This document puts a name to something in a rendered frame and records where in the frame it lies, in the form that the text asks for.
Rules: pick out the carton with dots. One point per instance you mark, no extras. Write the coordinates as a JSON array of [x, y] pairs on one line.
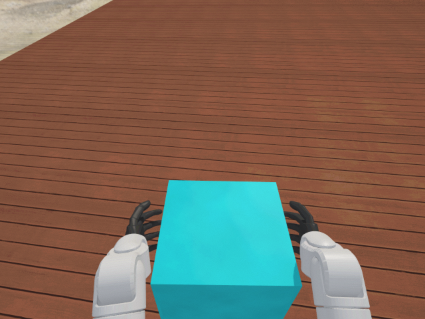
[[224, 252]]

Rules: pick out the right robot forearm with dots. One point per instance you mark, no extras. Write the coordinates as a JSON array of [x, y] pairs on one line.
[[337, 281]]

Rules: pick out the left robot forearm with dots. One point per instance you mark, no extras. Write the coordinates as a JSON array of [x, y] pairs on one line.
[[120, 281]]

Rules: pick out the robot right hand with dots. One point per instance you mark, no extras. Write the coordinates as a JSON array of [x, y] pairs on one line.
[[305, 220]]

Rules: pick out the robot left hand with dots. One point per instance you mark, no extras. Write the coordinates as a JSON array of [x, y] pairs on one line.
[[137, 219]]

